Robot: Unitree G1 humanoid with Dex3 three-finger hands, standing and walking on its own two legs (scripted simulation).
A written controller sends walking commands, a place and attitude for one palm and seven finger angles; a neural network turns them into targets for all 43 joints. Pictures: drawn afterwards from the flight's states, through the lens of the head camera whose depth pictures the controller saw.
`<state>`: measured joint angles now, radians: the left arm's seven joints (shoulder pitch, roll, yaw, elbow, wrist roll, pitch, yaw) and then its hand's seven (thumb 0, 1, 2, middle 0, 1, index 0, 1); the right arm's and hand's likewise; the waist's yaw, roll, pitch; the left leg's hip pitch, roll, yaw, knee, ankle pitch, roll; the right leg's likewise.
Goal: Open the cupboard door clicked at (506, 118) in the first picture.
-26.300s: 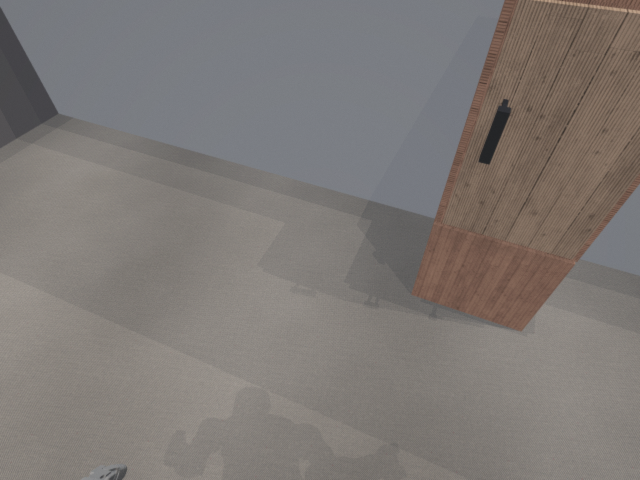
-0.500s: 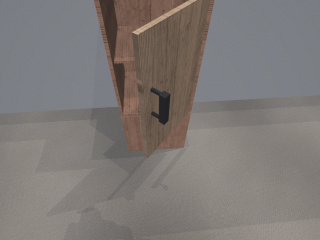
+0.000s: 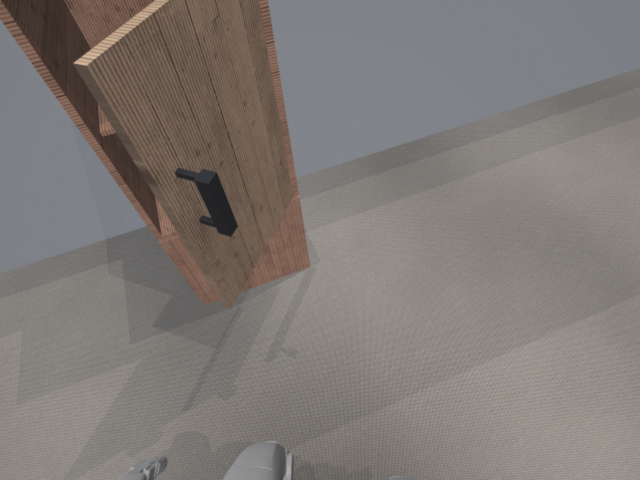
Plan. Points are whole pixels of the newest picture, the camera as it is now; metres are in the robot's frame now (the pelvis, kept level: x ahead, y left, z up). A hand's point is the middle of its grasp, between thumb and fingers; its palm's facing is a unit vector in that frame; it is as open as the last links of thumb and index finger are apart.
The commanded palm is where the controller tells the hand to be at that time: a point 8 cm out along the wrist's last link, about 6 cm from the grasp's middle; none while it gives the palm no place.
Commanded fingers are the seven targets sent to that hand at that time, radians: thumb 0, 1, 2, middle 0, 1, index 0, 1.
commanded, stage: walk to a spot facing it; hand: left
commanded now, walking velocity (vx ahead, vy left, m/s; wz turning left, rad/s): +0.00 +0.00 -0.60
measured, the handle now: (206, 202) +0.50 +0.22 +0.00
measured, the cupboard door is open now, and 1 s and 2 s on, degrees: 47 47 47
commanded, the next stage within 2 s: none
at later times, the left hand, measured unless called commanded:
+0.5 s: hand (197, 464) +0.15 +0.20 -0.16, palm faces -0.24 -0.95 -0.21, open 7.4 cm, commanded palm none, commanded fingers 0.00 0.90 0.90 -0.20 -0.30 -0.20 -0.30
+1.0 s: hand (263, 425) +0.20 +0.12 -0.16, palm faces -0.48 -0.86 -0.19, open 7.4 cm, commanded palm none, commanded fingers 0.00 0.90 0.90 -0.20 -0.30 -0.20 -0.30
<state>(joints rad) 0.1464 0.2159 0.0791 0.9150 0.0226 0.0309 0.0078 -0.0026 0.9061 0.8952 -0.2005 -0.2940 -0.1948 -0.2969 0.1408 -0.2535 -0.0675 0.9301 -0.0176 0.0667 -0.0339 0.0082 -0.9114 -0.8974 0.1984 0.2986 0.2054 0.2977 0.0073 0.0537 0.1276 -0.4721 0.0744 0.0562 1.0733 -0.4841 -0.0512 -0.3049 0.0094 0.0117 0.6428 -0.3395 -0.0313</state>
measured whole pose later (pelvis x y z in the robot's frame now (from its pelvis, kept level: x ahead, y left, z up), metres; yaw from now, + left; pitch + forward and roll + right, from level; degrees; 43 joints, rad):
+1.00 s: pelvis +0.05 -0.01 +0.01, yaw -33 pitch +1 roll +0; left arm 0.23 0.19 0.07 0.93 0.02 0.02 -0.02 0.00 0.90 0.89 -0.21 -0.29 -0.20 -0.30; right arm 0.21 -0.22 -0.06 0.88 -0.02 0.02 -0.01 0.01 -0.91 -0.90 0.20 0.30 0.20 0.30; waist 0.02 -0.02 0.05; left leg -0.33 0.03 0.05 0.67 -0.40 -0.05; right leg -0.26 0.06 0.11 0.52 -0.29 -0.04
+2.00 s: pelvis +0.28 -0.36 +0.00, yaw -59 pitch +1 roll +2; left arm 0.49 0.12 0.03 1.13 0.01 -0.08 0.03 0.00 0.91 0.90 -0.20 -0.29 -0.20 -0.30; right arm 0.01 -0.17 -0.04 0.95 -0.01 -0.01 0.02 0.01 -0.91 -0.90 0.19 0.30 0.20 0.30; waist 0.07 -0.01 0.07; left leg -0.56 0.03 0.12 0.76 -0.21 0.00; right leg 0.12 0.09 0.01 0.28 -0.40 -0.12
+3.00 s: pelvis +0.46 -0.76 -0.02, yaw -53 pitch +0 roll +0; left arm 0.21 0.20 0.06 0.99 0.01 0.00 0.02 -0.02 0.93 0.89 -0.20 -0.29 -0.20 -0.30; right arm 0.15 -0.24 -0.06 0.94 -0.03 0.01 0.01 0.01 -0.93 -0.90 0.19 0.30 0.20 0.30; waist -0.03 -0.03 0.08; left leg -0.44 0.02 0.14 0.70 -0.23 0.07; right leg -0.24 -0.10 -0.23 0.91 -0.55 0.02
